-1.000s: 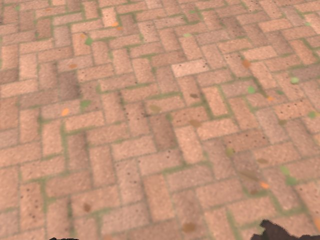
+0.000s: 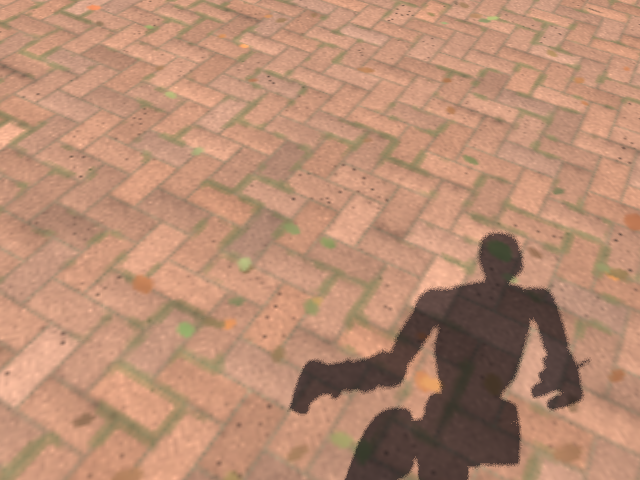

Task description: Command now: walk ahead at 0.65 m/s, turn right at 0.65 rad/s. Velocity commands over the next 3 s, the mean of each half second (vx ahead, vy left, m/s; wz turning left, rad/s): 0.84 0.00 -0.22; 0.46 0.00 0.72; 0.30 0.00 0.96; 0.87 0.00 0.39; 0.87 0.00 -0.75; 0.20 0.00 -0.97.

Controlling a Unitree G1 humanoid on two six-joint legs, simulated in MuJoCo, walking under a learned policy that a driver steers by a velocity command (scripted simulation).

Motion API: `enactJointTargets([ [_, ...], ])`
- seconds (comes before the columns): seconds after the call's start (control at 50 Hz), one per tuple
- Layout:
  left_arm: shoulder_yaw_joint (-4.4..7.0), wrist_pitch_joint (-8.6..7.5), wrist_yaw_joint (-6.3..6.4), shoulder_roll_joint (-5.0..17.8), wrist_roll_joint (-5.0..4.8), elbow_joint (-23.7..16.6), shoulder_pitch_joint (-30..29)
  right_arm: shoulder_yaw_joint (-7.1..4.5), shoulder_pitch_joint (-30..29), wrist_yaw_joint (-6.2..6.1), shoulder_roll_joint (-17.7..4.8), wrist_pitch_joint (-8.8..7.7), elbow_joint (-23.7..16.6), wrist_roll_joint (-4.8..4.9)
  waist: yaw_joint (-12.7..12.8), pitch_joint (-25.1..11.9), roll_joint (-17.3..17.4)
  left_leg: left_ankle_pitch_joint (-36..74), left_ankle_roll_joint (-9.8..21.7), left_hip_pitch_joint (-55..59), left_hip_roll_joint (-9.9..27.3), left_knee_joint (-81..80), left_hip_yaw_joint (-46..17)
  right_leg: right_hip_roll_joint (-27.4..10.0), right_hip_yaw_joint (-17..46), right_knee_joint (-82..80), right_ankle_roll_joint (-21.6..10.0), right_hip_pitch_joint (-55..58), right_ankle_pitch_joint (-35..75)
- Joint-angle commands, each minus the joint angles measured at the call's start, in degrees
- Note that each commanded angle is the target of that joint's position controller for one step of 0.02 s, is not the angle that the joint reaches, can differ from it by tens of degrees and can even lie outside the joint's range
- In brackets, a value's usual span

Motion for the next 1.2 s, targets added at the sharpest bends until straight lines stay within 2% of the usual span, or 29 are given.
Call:
enactJointTargets([
  [0.02, -0.10, -1.05, -0.44, 2.74, 0.09, -3.93, -2.63, -2.05, 2.77, 1.17, -7.84, -2.41, -1.92, -0.23, -1.07, 5.21, 7.60, -25.36, 3.52, 2.45, 12.98, -12.38, -14.10, -2.60, 0.19, 1.49, 0.42, -11.06, 3.60],
  [0.16, -0.65, -2.91, -0.37, 2.50, -0.06, -4.41, -11.09, -2.79, 11.22, 1.77, -7.54, -4.12, 1.98, 0.63, -4.77, 7.83, 9.11, -19.52, 6.47, 11.54, 15.64, -14.83, -10.95, -4.06, 0.46, -14.68, 0.71, -14.42, 4.54],
  [0.28, -2.94, -4.61, -1.76, -0.04, -0.02, -7.96, -20.56, -2.45, 16.97, 1.56, -5.81, -4.34, 6.51, 0.25, -6.20, 10.32, 10.24, -5.66, 7.70, 11.83, 17.37, -16.00, -4.62, -7.26, -10.31, -30.85, -3.76, -4.79, 0.08],
  [0.32, -3.14, -4.93, -0.99, -0.09, 0.33, -7.24, -16.12, -2.49, 16.41, 1.55, -6.72, -3.88, 8.05, 0.73, -2.51, 8.42, 11.24, 21.06, 7.50, 10.19, 17.58, -10.35, -0.66, -4.10, -14.06, -34.88, -7.08, 6.89, -4.78],
  [0.34, -2.53, -5.25, -0.06, 0.79, 0.33, -4.88, -8.17, -2.54, 15.75, 1.51, -7.52, -3.82, 8.72, 1.32, 2.06, 3.86, 10.65, 42.16, 7.00, 7.60, 16.78, -0.22, 2.90, -1.23, -15.35, -35.67, -8.68, 19.33, -4.50],
  [0.36, -1.35, -5.75, 1.07, 2.70, 0.51, -0.31, 5.51, -2.36, 14.05, 1.48, -7.79, -3.92, 8.55, 1.75, 9.21, -4.02, 8.04, 48.75, 5.64, 0.53, 14.00, 15.31, 6.63, -0.30, -14.17, -36.87, -10.13, 37.72, -2.47],
  [0.38, 0.48, -6.00, 2.56, 8.21, 1.70, 1.87, 16.14, -1.30, 13.84, 1.99, -4.80, -4.35, 6.04, 2.50, 13.77, -12.95, -0.27, 29.24, 4.32, -17.42, 9.89, 36.55, 7.36, -13.83, 2.45, -40.39, -12.20, 58.09, -21.04],
  [0.4, 1.37, -6.29, 3.53, 13.38, 1.46, 1.60, 18.87, -0.23, 13.37, 2.68, 1.43, -4.88, 2.92, 2.34, 11.57, -18.89, -12.95, -17.55, 3.88, -33.27, 0.52, 54.48, 0.78, -29.46, 32.04, -49.39, -13.62, 65.20, -42.84],
  [0.42, 0.47, -6.40, 4.15, 9.55, 1.47, 1.42, 14.47, -1.75, 6.80, 2.17, -3.92, -4.69, 2.94, 2.32, 11.59, -10.53, -2.98, -11.95, 5.36, -38.77, 1.43, 59.59, -6.11, -28.86, 33.11, -52.71, -11.25, 56.26, -37.45],
  [0.44, -0.40, -6.48, 4.21, 6.44, 1.24, 2.48, 10.64, -1.95, 5.65, 2.59, -3.76, -4.63, 2.49, 2.51, 7.83, -2.54, -0.37, -5.46, 5.54, -38.72, 4.88, 57.09, -5.48, -26.14, 21.16, -52.26, -9.75, 48.33, -26.03],
  [0.48, -1.61, -7.21, 4.02, 2.00, 0.05, 2.68, 5.46, -1.60, 8.37, 3.59, -1.23, -3.17, 4.86, 1.31, 2.85, 2.79, -1.90, -1.37, 3.88, -33.78, 7.54, 52.62, -3.76, -20.52, 8.23, -55.70, -6.86, 37.77, -12.50],
  [0.5, -2.15, -7.60, 4.06, 0.24, -0.40, 3.05, 5.02, -1.35, 10.32, 4.11, 0.02, -2.03, 5.96, 0.63, 1.36, 3.63, -4.61, -0.65, 3.06, -31.66, 8.34, 52.64, -3.17, -19.13, 3.93, -56.95, -6.14, 34.24, -8.82],
  [0.54, -2.52, -8.71, 3.77, -1.50, -1.17, 4.87, 6.21, -1.39, 8.44, 4.82, 1.46, -0.53, 5.93, 0.70, 0.30, 6.99, -3.58, 1.40, 2.45, -34.10, 8.21, 53.80, -2.38, -17.63, -2.71, -59.32, -4.64, 32.02, 0.56],
  [0.58, -2.90, -9.81, 3.52, -2.48, -1.21, 5.64, 5.04, -1.13, 3.68, 4.88, 2.62, -0.24, 3.82, 0.68, -1.34, 11.00, -2.74, 5.10, 1.39, -33.91, 6.71, 49.94, 1.07, -15.87, -11.85, -59.67, -3.49, 28.00, 27.95],
  [0.62, -3.31, -10.59, 3.59, -2.90, -1.45, 5.88, 3.51, -0.39, 1.22, 4.98, 4.45, -0.67, 1.71, 0.63, -2.71, 11.35, -4.60, 10.09, 1.22, -30.23, 4.99, 41.84, 5.71, -14.20, -18.95, -57.25, -2.49, 25.30, 48.31],
  [0.66, -3.50, -10.79, 4.52, -3.28, -2.31, 6.84, 3.15, 0.34, -2.64, 5.88, 4.78, -1.38, 0.75, 0.34, -1.97, 12.06, -2.12, 16.07, 1.66, -23.57, 2.20, 26.75, 11.41, -11.81, -22.66, -55.26, -1.73, 24.31, 48.72],
  [0.68, -3.04, -11.05, 5.32, -1.34, -2.42, 6.97, 3.81, 0.28, -2.04, 6.30, 4.19, -1.43, 1.04, 0.29, -2.01, 9.30, -1.33, 20.03, 2.27, -18.33, -0.34, 21.62, 13.66, -12.07, -22.75, -52.11, -1.45, 26.42, 53.35],
  [0.72, -1.68, -10.89, 6.94, 3.49, -2.88, 6.46, 2.78, -0.84, 7.92, 6.44, 1.25, -0.92, 3.65, -0.29, -6.53, 1.36, -3.63, 19.89, 4.07, -4.34, -5.03, 18.96, 14.11, -14.50, -21.67, -38.58, -0.21, 28.58, 66.31],
  [0.74, -1.02, -10.17, 7.23, 5.14, -2.85, 5.67, 0.32, -2.16, 18.04, 5.84, -1.73, -0.60, 6.07, -0.68, -11.42, -4.19, -4.03, 18.17, 6.00, 6.39, -5.99, 19.53, 11.16, -15.67, -20.46, -25.91, 0.20, 26.43, 66.64],
  [0.76, -0.63, -9.29, 6.90, 4.97, -3.30, 4.90, -3.32, -3.76, 27.26, 4.53, -4.74, -0.45, 8.49, -0.43, -16.64, -7.77, -1.34, 22.36, 9.48, 15.16, -3.70, 15.72, 6.46, -13.69, -19.91, -6.20, 1.05, 22.52, 51.13],
  [0.78, -1.13, -8.59, 5.45, 0.40, -3.25, 5.29, -5.81, -4.97, 24.01, 2.53, -7.00, -0.16, 8.27, 1.73, -15.90, -2.94, 10.94, 35.60, 11.77, 18.56, 0.69, 7.98, 0.20, -1.14, -20.74, 16.04, 1.59, 12.01, -10.95],
  [0.8, -2.85, -7.83, 5.77, -5.03, -2.29, 1.86, 8.10, -5.57, 17.36, 2.41, -13.35, -0.36, 5.68, 0.35, -2.64, -9.09, 13.07, 80.30, 20.17, 26.01, 13.58, 17.98, -18.76, -0.47, -12.41, 33.26, 3.28, 0.75, -22.51],
  [0.82, -3.38, -7.64, 5.98, -2.40, -1.88, 0.17, 9.86, -6.64, 14.31, 2.21, -13.89, 0.00, 2.02, 1.09, -4.54, -23.34, 8.42, 62.07, 28.12, 33.41, 20.24, 9.45, -34.08, -1.02, -2.78, 35.61, 2.50, -4.14, -18.19],
  [0.86, -3.16, -6.75, 5.87, 0.73, 0.16, -0.33, 4.14, -4.76, 5.25, 0.76, -5.77, 1.26, -0.62, 2.08, -0.17, -7.94, -3.47, 26.07, 23.36, 12.28, 14.83, -0.34, -33.15, -6.23, -1.22, 21.94, 1.09, -3.63, -14.66],
  [0.88, -3.03, -5.75, 6.02, 0.59, 0.88, -0.34, 2.89, -4.07, 3.90, 0.85, -4.03, 1.31, -0.43, 2.10, 1.29, -2.80, -5.94, 24.83, 20.40, 4.94, 12.46, -2.16, -29.46, -7.23, -2.13, 17.10, 1.35, -1.87, -14.41],
  [0.92, -3.33, -2.86, 6.60, 0.39, 1.03, -1.31, 1.58, -3.94, 4.92, 1.11, -4.32, 0.81, 0.26, 1.68, 2.00, 0.49, -4.59, 37.08, 18.96, -6.80, 9.76, -1.53, -24.26, -8.73, -2.78, 7.87, 3.02, 5.04, -14.58],
  [0.98, -4.02, -2.28, 6.71, -1.72, 0.10, -2.73, 0.03, -4.89, 4.45, 1.33, -6.93, 0.56, -0.43, 0.93, 1.75, -4.34, -2.44, 42.51, 15.01, -7.26, 4.76, 2.23, -19.88, -8.61, -3.28, -1.98, 3.73, 7.62, -8.41],
  [1.1, -3.85, -0.94, 6.50, -0.59, -0.58, -6.13, -9.41, -6.22, 4.80, 0.90, -8.03, 3.35, -2.20, 1.61, -2.23, -3.05, 5.62, 8.76, 7.77, -1.86, 1.12, 0.56, -28.10, -6.09, -0.33, -13.64, 3.16, 2.15, -2.33],
  [1.2, -3.70, -2.93, 6.62, 0.76, -1.64, -6.39, -11.90, -6.87, 5.24, 1.35, -8.55, 3.76, -2.95, 0.68, -3.63, -0.90, 9.01, 13.83, 8.27, 2.86, 1.94, 4.14, -34.17, -2.79, 1.47, -23.93, 0.95, 4.94, -5.96],
])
